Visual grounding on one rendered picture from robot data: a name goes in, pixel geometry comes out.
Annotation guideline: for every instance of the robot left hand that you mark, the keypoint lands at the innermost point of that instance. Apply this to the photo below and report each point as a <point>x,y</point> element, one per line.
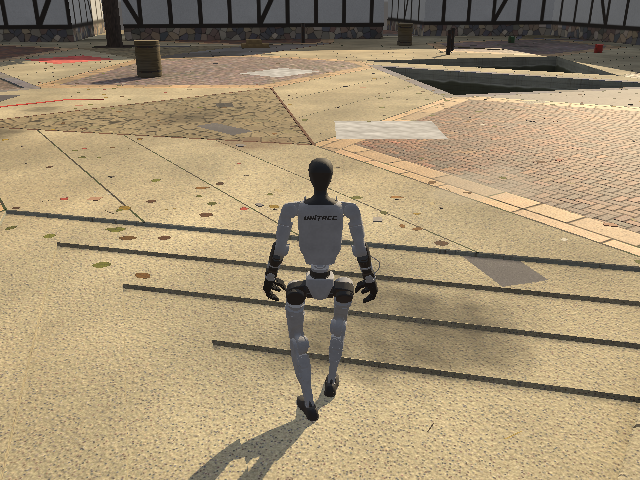
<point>268,285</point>

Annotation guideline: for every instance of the right robot forearm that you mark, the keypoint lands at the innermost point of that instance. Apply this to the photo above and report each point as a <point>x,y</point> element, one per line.
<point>366,266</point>

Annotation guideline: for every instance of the robot right upper arm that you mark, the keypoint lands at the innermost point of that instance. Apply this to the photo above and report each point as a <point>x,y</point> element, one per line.
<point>351,211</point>

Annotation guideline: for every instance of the left robot forearm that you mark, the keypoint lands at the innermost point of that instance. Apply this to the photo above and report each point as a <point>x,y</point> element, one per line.
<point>273,265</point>

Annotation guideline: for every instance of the robot foot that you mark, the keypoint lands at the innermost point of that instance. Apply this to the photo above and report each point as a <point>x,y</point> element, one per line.
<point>311,412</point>
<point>330,389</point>

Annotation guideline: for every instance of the robot left upper arm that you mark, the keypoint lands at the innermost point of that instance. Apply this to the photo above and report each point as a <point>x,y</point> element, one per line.
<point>288,211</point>

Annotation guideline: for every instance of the left robot foot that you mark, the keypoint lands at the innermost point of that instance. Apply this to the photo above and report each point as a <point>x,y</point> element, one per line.
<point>311,412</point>

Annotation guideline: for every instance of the right robot foot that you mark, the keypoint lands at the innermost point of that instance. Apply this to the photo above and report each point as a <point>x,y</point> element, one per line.
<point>330,389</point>

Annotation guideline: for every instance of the robot right hand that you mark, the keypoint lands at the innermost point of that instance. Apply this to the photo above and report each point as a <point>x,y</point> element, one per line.
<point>372,287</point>

